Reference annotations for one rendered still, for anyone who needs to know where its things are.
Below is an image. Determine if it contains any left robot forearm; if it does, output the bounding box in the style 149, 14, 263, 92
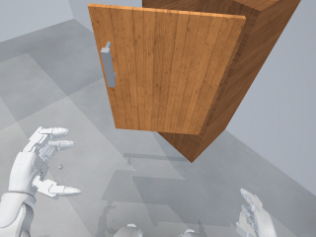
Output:
0, 191, 37, 237

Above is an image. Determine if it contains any robot left thigh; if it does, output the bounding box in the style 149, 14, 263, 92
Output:
114, 226, 143, 237

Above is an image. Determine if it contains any cupboard door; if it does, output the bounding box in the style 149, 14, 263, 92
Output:
88, 3, 246, 135

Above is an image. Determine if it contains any handle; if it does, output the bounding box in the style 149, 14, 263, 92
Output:
101, 41, 117, 88

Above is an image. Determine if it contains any right robot hand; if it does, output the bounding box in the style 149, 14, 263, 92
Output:
236, 189, 277, 237

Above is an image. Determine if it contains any left robot hand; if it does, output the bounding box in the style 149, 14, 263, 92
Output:
8, 126, 82, 200

